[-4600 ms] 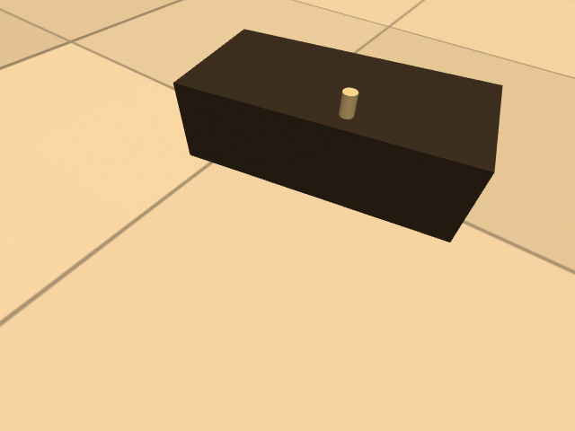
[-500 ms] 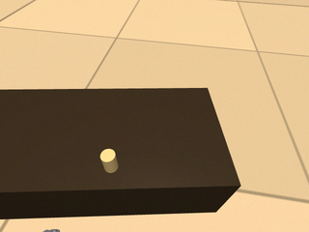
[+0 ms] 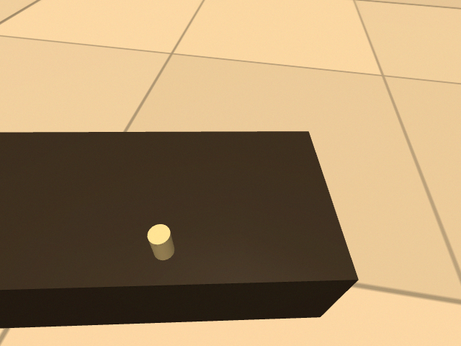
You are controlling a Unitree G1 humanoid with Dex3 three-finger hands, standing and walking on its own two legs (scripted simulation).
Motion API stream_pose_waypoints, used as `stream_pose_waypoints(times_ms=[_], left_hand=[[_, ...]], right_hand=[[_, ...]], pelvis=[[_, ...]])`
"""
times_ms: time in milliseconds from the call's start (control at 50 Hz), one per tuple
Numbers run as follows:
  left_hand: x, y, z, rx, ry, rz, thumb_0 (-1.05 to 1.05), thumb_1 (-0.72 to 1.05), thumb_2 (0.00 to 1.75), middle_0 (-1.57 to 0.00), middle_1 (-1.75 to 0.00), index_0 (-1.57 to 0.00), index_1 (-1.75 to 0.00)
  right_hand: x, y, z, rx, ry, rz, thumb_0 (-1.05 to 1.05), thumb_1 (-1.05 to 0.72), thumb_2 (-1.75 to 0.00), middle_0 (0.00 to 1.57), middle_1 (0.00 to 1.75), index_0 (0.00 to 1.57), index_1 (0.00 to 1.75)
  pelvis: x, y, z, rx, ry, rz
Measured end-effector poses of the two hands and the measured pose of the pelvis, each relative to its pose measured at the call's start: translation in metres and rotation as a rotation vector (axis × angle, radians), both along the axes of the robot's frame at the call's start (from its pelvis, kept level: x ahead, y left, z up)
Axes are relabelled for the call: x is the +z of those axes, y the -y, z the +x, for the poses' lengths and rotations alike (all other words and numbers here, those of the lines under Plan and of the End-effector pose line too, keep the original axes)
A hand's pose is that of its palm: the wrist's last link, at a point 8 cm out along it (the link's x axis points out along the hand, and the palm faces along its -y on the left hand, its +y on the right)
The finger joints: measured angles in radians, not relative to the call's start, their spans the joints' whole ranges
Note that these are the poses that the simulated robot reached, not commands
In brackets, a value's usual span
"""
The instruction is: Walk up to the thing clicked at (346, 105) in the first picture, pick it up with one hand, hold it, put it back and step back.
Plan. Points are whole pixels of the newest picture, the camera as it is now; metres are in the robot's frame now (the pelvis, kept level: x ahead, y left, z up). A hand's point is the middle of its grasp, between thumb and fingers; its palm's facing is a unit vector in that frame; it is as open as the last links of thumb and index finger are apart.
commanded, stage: walk up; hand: left
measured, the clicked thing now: (161, 242) +0.45 +0.20 -0.31
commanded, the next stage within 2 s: stand in 0.20 s
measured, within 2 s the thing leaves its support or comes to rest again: neither
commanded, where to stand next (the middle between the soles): +0.04 -0.02 m, yaw +1 degrees
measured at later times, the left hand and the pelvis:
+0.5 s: hand out of the picture +0.09 +0.25 -0.15, palm faces -0.01 -0.94 -0.34, open 7.4 cm; pelvis +0.01 +0.00 +0.00, yaw +0 degrees
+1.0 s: hand out of the picture +0.09 +0.25 -0.16, palm faces -0.02 -0.94 -0.34, open 7.4 cm; pelvis +0.01 +0.00 +0.00, yaw +0 degrees
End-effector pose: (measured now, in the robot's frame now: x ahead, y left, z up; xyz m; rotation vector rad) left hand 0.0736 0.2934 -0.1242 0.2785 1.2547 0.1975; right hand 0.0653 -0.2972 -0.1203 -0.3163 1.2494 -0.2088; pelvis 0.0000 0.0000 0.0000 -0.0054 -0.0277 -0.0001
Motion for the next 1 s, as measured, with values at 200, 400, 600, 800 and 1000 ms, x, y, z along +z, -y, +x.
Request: stream_pose_waypoints(times_ms=[200, 400, 600, 800, 1000], left_hand=[[0.002, -0.002, 0.008, 0.004, 0.017, 0.001, 0.0, 0.9, 0.9, -0.21, -0.3, -0.21, -0.3], [0.006, -0.005, 0.01, -0.016, 0.033, 0.021, 0.0, 0.9, 0.9, -0.21, -0.3, -0.21, -0.3], [0.007, -0.005, 0.006, -0.021, 0.024, 0.031, 0.0, 0.9, 0.9, -0.21, -0.3, -0.21, -0.3], [0.005, -0.003, 0.006, -0.023, 0.019, 0.026, 0.01, 0.9, 0.9, -0.21, -0.3, -0.21, -0.3], [0.006, -0.003, 0.006, -0.024, 0.022, 0.028, 0.0, 0.9, 0.9, -0.21, -0.3, -0.21, -0.3]], right_hand=[[0.003, -0.004, 0.019, 0.014, 0.036, 0.0, 0.01, -0.9, -0.9, 0.2, 0.3, 0.2, 0.3], [0.002, -0.006, 0.027, 0.021, 0.046, 0.012, 0.0, -0.9, -0.9, 0.2, 0.3, 0.2, 0.3], [0.0, -0.004, 0.022, 0.014, 0.024, 0.021, 0.0, -0.9, -0.9, 0.2, 0.3, 0.2, 0.3], [0.0, -0.001, 0.016, 0.01, 0.008, 0.013, 0.01, -0.9, -0.9, 0.2, 0.3, 0.2, 0.3], [0.001, -0.001, 0.016, 0.013, 0.011, 0.011, 0.01, -0.9, -0.9, 0.2, 0.3, 0.2, 0.3]], pelvis=[[0.0, -0.002, 0.005, 0.003, -0.002, 0.003], [0.001, -0.003, 0.007, 0.003, 0.004, 0.006], [0.001, -0.001, 0.009, 0.004, 0.006, 0.005], [0.001, 0.0, 0.01, 0.004, 0.008, 0.005], [0.001, 0.001, 0.01, 0.005, 0.008, 0.006]])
